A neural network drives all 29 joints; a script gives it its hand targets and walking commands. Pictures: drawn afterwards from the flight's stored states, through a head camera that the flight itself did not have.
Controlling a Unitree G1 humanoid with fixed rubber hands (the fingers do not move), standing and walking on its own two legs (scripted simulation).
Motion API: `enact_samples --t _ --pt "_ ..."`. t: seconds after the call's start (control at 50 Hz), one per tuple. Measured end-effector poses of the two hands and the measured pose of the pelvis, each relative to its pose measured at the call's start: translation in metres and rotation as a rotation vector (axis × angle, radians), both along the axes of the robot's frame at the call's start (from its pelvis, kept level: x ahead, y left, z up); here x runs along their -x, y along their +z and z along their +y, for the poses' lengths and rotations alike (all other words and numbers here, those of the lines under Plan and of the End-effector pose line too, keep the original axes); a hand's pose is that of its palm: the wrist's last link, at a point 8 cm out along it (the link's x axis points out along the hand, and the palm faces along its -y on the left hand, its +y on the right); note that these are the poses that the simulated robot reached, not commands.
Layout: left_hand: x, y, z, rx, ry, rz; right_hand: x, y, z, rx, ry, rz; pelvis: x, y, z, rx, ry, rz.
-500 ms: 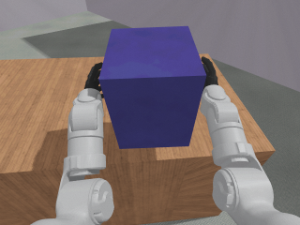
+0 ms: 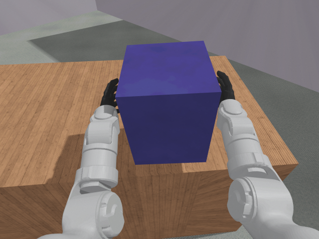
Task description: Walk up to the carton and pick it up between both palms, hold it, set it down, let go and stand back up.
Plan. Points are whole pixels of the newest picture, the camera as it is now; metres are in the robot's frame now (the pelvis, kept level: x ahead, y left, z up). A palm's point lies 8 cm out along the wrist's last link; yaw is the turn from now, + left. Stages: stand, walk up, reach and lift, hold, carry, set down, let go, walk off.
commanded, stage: set down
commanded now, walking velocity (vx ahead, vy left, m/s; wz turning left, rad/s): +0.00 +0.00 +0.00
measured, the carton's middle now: (167, 105) +0.45 -0.03 +0.13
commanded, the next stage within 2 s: none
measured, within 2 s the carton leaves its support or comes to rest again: rests again in 1.14 s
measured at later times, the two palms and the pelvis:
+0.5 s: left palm (110, 116) +0.41 +0.12 +0.13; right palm (223, 107) +0.42 -0.17 +0.14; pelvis +0.00 +0.00 +0.00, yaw +1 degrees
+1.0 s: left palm (112, 124) +0.40 +0.12 +0.11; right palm (221, 117) +0.41 -0.17 +0.11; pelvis +0.00 +0.00 +0.00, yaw +1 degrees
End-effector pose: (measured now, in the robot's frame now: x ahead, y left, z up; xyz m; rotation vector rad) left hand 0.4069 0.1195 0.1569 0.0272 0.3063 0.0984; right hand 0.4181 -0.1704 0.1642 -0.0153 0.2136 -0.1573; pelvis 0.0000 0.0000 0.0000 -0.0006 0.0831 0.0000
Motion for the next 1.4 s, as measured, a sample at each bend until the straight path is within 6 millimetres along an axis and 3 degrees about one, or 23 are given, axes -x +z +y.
enact_samples --t 0.42,0.66,0.9,1.2,1.4 --pt "0.000 -0.016 -0.001 0.025 0.025 -0.006 -0.004 -0.016 -0.001 0.015 0.015 0.000 -0.004 0.000 -0.006 -0.001 0.008 0.012" --pt "0.008 -0.037 0.002 0.023 0.019 0.005 0.005 -0.035 0.002 0.015 0.015 0.022 -0.001 0.000 -0.001 0.000 0.010 0.034" --pt "0.007 -0.040 0.000 0.011 0.014 0.014 0.006 -0.042 0.000 0.021 0.016 0.045 0.001 -0.001 0.001 0.000 0.009 0.056" --pt "0.005 -0.065 -0.001 0.008 0.027 0.022 0.001 -0.068 -0.001 0.008 0.026 0.060 -0.006 -0.001 -0.002 0.000 0.020 0.105" --pt "0.002 -0.065 -0.005 0.001 0.021 0.017 0.002 -0.074 -0.005 0.005 0.020 0.063 -0.009 -0.001 -0.004 0.000 0.020 0.099"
